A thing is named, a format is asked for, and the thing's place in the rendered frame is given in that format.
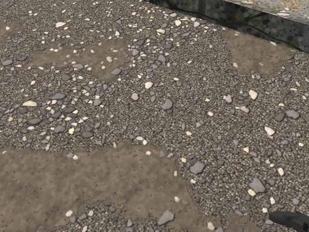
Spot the right robot hand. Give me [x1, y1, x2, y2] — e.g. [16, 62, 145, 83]
[268, 211, 309, 232]

